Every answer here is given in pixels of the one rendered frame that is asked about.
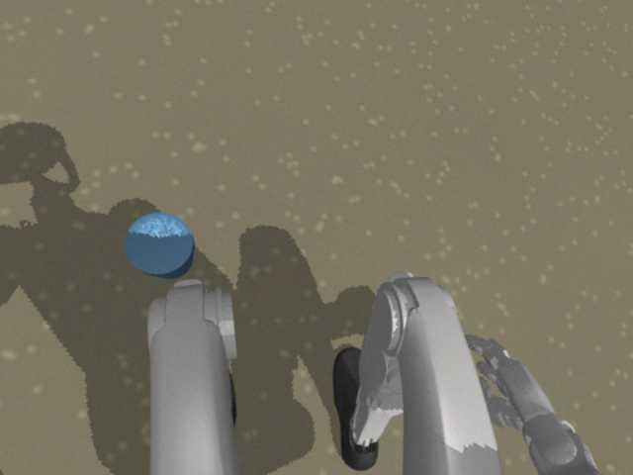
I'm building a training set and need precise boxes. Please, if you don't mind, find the right robot arm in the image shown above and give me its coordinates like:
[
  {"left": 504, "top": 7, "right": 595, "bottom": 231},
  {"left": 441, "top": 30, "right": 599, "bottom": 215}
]
[{"left": 522, "top": 414, "right": 603, "bottom": 475}]

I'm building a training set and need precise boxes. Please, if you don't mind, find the right robot hand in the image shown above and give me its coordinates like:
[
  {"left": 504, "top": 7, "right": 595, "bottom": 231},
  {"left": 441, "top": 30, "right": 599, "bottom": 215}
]
[{"left": 465, "top": 334, "right": 556, "bottom": 431}]

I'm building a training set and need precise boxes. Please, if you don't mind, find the right robot foot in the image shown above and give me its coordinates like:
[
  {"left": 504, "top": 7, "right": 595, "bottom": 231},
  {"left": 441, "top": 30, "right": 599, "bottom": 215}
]
[{"left": 333, "top": 347, "right": 379, "bottom": 471}]

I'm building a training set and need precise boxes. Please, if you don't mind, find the cup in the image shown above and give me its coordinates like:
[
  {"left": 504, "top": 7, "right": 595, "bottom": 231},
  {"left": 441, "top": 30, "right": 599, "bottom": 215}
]
[{"left": 125, "top": 212, "right": 195, "bottom": 279}]

